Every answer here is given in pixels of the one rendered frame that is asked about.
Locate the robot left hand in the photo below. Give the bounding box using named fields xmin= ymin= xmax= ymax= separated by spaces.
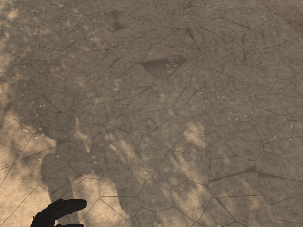
xmin=30 ymin=199 xmax=87 ymax=227

